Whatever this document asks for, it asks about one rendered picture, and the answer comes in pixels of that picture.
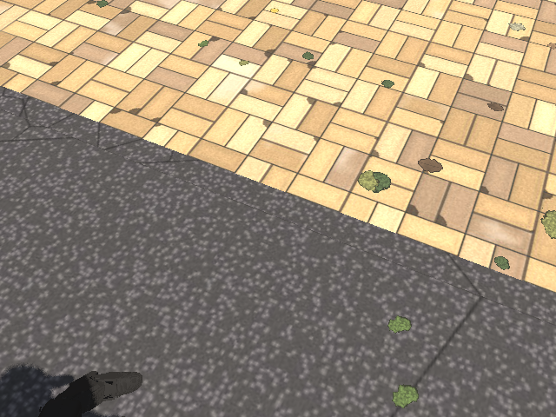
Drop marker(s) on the left robot hand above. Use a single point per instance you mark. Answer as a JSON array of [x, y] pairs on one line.
[[89, 391]]

